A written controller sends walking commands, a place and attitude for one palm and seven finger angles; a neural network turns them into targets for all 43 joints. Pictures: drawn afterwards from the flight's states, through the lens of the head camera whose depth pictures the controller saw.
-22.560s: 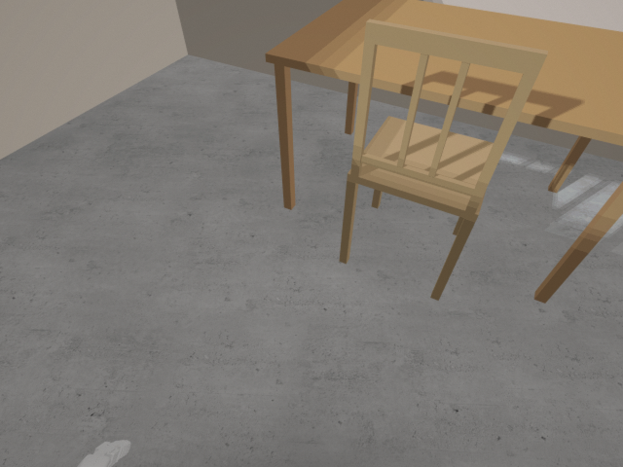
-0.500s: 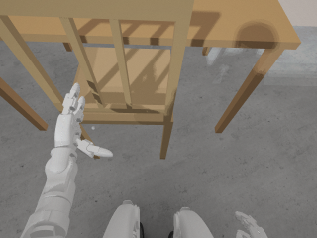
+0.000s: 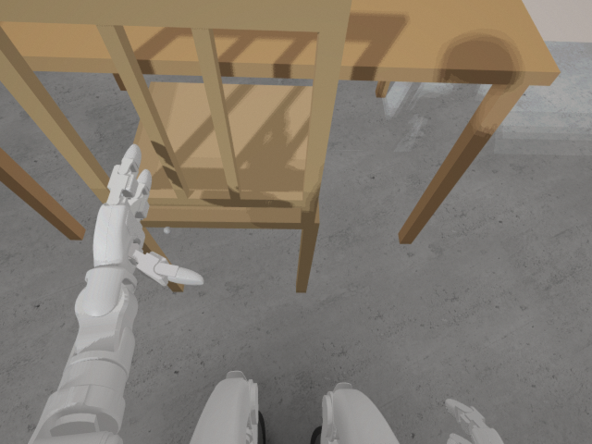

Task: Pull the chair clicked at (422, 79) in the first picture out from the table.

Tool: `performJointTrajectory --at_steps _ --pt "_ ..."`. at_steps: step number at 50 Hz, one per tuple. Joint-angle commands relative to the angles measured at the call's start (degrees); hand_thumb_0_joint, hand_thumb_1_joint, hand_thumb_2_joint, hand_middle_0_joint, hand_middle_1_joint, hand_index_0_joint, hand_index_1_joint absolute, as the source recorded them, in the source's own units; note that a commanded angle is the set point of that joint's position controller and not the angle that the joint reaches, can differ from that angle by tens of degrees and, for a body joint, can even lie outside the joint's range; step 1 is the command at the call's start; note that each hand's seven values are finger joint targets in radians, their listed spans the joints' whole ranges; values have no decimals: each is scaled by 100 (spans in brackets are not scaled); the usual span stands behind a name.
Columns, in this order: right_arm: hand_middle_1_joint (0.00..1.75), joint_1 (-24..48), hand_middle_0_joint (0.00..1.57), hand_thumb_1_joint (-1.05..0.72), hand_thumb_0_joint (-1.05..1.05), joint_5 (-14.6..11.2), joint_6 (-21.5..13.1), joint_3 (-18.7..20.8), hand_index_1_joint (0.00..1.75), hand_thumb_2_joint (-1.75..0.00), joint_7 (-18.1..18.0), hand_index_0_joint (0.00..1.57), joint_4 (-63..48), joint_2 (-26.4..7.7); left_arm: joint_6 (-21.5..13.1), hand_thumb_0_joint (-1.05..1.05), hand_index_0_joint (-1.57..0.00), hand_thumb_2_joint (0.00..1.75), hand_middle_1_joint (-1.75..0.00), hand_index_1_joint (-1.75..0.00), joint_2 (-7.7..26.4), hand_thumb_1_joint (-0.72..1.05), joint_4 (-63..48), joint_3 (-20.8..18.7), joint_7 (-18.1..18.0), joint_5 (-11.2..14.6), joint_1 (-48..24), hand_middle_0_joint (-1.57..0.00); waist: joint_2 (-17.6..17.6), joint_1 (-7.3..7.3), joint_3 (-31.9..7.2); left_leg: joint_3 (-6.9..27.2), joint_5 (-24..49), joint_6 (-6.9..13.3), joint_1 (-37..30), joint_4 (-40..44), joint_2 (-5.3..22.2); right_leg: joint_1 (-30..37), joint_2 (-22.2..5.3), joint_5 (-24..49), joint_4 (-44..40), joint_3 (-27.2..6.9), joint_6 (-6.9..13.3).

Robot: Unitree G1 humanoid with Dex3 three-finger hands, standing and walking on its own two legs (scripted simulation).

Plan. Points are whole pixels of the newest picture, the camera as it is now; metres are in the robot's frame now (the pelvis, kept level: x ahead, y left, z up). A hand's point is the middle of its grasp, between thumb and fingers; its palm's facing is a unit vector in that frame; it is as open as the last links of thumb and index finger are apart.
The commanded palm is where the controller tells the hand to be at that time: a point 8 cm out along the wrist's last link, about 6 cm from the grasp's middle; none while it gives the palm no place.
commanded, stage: aim the fingers beside a spindle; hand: left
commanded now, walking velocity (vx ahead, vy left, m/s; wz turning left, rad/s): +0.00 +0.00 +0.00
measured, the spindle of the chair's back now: (156, 131) +0.53 +0.20 +0.06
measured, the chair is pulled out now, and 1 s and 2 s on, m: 0.00 0.00 0.00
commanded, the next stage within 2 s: push the fingers through the gap in 0.02 s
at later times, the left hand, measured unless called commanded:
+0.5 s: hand (173, 206) +0.43 +0.17 +0.02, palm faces -0.01 -1.00 -0.05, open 16.9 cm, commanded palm +0.40 +0.22 +0.02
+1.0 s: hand (178, 180) +0.47 +0.17 +0.02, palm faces +0.02 -1.00 -0.05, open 17.0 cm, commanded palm +0.45 +0.22 +0.02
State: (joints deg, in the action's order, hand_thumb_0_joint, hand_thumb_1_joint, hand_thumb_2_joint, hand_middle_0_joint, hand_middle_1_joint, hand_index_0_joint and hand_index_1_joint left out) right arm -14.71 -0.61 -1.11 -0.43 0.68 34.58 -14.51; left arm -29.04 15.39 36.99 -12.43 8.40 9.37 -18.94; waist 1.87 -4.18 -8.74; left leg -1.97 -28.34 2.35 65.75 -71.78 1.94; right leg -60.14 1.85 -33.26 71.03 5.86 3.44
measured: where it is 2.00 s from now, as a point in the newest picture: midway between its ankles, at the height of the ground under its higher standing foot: outside the picture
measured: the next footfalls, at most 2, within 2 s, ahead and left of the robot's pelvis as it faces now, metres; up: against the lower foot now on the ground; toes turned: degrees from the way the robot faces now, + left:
none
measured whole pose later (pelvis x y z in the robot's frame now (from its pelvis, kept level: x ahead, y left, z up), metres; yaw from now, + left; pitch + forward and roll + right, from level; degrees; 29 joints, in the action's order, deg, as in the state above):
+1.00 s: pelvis +0.00 +0.01 -0.01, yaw -1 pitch +25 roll -3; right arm -16.9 1.0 2.0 -0.7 1.6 37.1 -14.7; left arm -30.6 19.8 56.7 -17.1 7.4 5.6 -39.3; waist 2.4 -7.5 -8.7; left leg -1.8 -28.7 3.2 70.6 -74.0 2.1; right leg -64.5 2.0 -33.1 72.2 6.0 2.7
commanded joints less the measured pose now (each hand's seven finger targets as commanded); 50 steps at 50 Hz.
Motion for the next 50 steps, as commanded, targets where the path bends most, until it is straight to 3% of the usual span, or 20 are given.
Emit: performJointTrajectory --at_steps 1,2,5,6,12,17,22,23,26,29,30,34,35,36,39,40,42,44,47,50 --pt "30 -334 20 -90 0 2 -234 336 30 -90 -82 20 -476 -896 -328 0 -6 30 -8 -8 808 -50 -848 -143 122 104 -1540 -6 -38 -150 -2141 417 1195 -19 -1656 633 -111 851 -16 1553 -1177 -689 -216" --pt "30 -332 20 -90 0 -4 -247 334 30 -90 -88 20 -481 -901 -342 0 -6 30 -8 -8 759 -50 -942 -54 142 102 -1616 -6 57 -189 -2187 414 1270 -8 -1733 614 -115 810 -14 1625 -1151 -686 -211" --pt "30 -326 20 -90 0 9 -238 345 30 -90 -79 20 -518 -899 -359 0 -6 30 -8 -8 996 -50 -1004 -319 137 111 -1409 -6 105 -10 -2363 422 1460 -37 -1823 663 -120 990 -20 1792 -1106 -659 -186" --pt "30 -301 20 -90 0 13 -245 336 30 -90 -69 20 -549 -884 -391 0 -6 30 -8 -8 930 -50 -1185 -227 126 105 -1496 -6 309 -14 -2472 434 1567 -45 -1951 681 -120 952 -22 1867 -1061 -638 -179" --pt "30 -380 20 -90 0 61 -268 316 30 -90 -84 20 -392 -876 -514 0 -6 30 -8 -8 1009 -50 -1037 -277 -75 -5 -2303 -6 257 -215 -2370 508 1552 -40 -2030 575 -91 569 17 1719 -988 -571 -193" --pt "30 -450 20 -90 0 66 -218 316 30 -90 -74 20 -383 -921 -400 0 -6 30 -8 -8 1167 -50 -499 -435 -6 -42 -2210 -6 171 -159 -2524 480 1630 -45 -1908 561 -104 745 20 1867 -939 -582 -185" --pt "30 -552 20 -90 0 49 -141 330 30 -90 -43 20 -378 -931 -231 0 -6 30 -8 -8 926 -50 -372 -189 118 -9 -2545 -6 355 -248 -2550 555 1868 -65 -2246 594 -77 502 32 1938 -964 -494 -170" --pt "30 -562 20 -90 0 52 -122 337 30 -90 -43 20 -370 -955 -239 0 -6 30 -8 -8 1059 -50 -373 -294 105 -17 -2552 -6 369 -198 -2609 575 1911 -84 -2288 610 -61 513 30 1952 -949 -484 -164" --pt "30 -586 20 -90 0 72 -105 349 30 -90 -25 20 -378 -933 -287 0 -6 30 -8 -8 1022 -50 -512 -327 44 18 -2594 -6 369 -182 -2783 588 2073 -89 -2429 626 -65 578 36 2064 -958 -475 -170" --pt "30 -659 20 -90 0 95 -67 346 30 -90 -18 20 -262 -942 -374 0 -6 30 -8 -8 1074 -50 -292 -335 -77 -102 -2914 -6 294 -283 -2606 651 2021 -100 -2386 607 -31 298 46 1920 -887 -416 -180" --pt "30 -662 20 -90 0 106 -57 349 30 -90 -9 20 -248 -936 -411 0 -6 30 -8 -8 1007 -50 -272 -243 -102 -157 -3100 -6 337 -338 -2545 648 1949 -96 -2375 595 -33 214 44 1850 -898 -424 -181" --pt "30 -742 20 -90 0 148 -13 369 30 -90 18 20 -219 -959 -519 0 -6 30 -8 -8 1084 -50 -237 -311 -192 -248 -3273 -6 589 -291 -2808 712 2112 -146 -2735 625 -10 92 50 1807 -867 -383 -144" --pt "30 -739 20 -90 0 148 4 365 30 -90 30 20 -208 -948 -508 0 -6 30 -8 -8 1014 -50 -147 -269 -190 -240 -3274 -6 523 -317 -2811 683 2058 -130 -2661 614 -27 156 55 1815 -906 -401 -154" --pt "30 -765 20 -90 0 149 34 361 30 -90 27 20 -199 -973 -483 0 -6 30 -8 -8 1202 -50 65 -442 -199 -257 -3212 -6 361 -288 -2725 660 1945 -117 -2459 604 -34 251 59 1790 -911 -417 -156" --pt "30 -788 20 -90 0 154 89 335 30 -90 14 20 -140 -980 -467 0 -6 30 -8 -8 1260 -50 445 -444 -169 -305 -3668 -6 289 -422 -2508 632 1653 -72 -2154 553 -54 162 59 1610 -933 -448 -179" --pt "30 -824 20 -90 0 157 103 328 30 -90 14 20 -136 -995 -472 0 -6 30 -8 -8 1420 -50 527 -563 -160 -318 -3728 -6 336 -390 -2520 624 1609 -72 -2090 549 -57 210 63 1578 -925 -465 -172" --pt "30 -847 20 -90 0 162 128 319 30 -90 12 20 -157 -997 -507 0 -6 30 -8 -8 1368 -50 563 -511 -132 -309 -3943 -6 498 -427 -2629 657 1670 -74 -2239 548 -55 86 66 1576 -894 -448 -151" --pt "30 -868 20 -90 0 184 158 320 30 -90 14 20 -157 -1016 -562 0 -6 30 -8 -8 1600 -50 585 -738 -122 -286 -3950 -6 507 -346 -2810 665 1833 -89 -2305 541 -46 198 72 1688 -867 -448 -150" --pt "30 -897 20 -90 0 181 178 311 30 -90 28 20 -127 -969 -602 0 -6 30 -8 -8 1247 -50 699 -406 -51 -300 -4310 -6 554 -529 -2794 692 1782 -73 -2403 502 -29 -30 75 1612 -882 -433 -160" --pt "30 -990 20 -90 0 193 236 304 30 -90 8 20 -25 -1065 -539 0 -6 30 -8 -8 1737 -50 1192 -748 -53 -357 -4517 -6 303 -579 -2522 659 1469 -26 -1917 425 -35 7 87 1415 -923 -486 -181"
